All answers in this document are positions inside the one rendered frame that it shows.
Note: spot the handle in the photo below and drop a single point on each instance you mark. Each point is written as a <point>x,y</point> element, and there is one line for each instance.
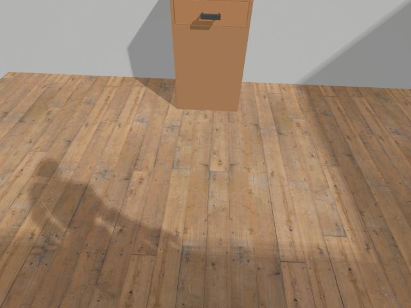
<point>208,16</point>

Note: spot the cabinet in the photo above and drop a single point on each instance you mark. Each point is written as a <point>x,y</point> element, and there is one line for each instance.
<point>209,63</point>

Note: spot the drawer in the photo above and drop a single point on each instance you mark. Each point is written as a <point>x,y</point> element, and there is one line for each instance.
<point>233,13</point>

